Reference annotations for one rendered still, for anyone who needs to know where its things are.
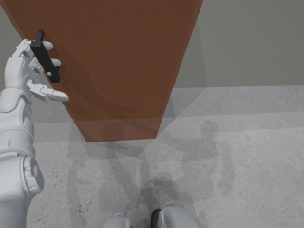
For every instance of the right robot shin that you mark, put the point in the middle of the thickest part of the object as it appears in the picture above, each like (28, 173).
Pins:
(168, 204)

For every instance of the left robot hand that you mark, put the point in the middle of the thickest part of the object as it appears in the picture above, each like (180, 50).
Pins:
(18, 73)

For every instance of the handle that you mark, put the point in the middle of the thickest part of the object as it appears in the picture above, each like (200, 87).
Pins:
(42, 56)

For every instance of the left robot upper arm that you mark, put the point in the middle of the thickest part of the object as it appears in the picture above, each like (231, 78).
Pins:
(20, 181)

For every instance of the right robot thigh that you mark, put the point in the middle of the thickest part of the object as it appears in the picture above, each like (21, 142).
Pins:
(175, 217)

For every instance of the robot left forearm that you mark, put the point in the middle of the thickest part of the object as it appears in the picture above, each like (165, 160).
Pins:
(16, 126)

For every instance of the cupboard door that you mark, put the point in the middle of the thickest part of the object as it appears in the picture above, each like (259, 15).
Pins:
(118, 57)

